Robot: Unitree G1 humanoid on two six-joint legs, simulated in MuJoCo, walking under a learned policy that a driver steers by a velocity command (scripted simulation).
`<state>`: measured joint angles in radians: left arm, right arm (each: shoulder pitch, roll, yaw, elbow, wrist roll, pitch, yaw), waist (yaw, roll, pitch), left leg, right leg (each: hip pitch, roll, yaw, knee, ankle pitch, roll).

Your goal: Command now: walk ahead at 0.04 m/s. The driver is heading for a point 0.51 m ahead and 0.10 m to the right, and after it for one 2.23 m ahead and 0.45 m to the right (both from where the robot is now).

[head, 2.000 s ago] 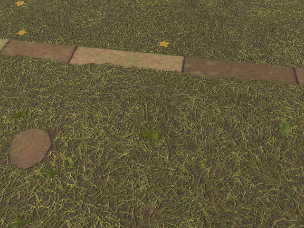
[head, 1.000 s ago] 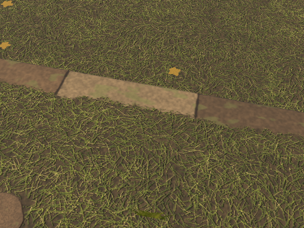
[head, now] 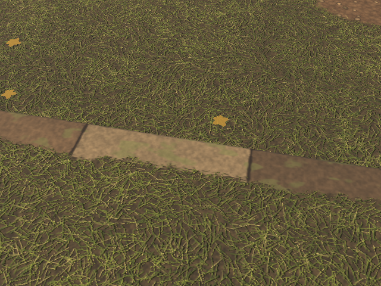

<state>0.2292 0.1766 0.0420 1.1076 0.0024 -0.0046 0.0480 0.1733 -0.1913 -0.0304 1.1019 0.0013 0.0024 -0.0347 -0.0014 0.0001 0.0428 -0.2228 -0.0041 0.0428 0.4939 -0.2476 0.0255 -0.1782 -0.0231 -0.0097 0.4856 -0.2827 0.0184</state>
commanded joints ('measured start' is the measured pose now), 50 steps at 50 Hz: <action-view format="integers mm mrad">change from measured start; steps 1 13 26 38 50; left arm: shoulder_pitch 73 141 275 255 102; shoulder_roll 77 53 122 188 83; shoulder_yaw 10 33 7 40 36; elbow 1 -2 -34 -47 -164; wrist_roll -1 -25 5 -8 -8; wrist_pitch -3 -82 -103 -71 -67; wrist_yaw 4 -26 -35 -23 -6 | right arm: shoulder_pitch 41 -3 -180 -38 -43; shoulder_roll -91 -189 -74 -205 -145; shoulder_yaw -14 -61 -36 -78 -26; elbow -10 -74 -171 -188 -110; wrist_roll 0 47 19 33 -30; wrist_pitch -5 -56 -92 -104 -117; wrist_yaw -3 11 45 78 47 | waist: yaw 1 85 51 -131 64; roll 4 97 -78 -152 61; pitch -28 26 66 -125 -86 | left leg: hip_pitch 35 -186 -579 51 -62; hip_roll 39 178 100 -46 215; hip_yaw -46 -192 -27 67 -91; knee -101 -238 360 42 -267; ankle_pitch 2 -304 192 188 805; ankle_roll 32 126 11 133 236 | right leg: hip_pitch -42 42 158 229 -299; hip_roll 0 36 -187 -197 -100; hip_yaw -8 -111 135 -17 60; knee -77 19 -363 75 514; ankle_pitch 25 -13 289 986 24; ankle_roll -27 -105 -182 -117 -20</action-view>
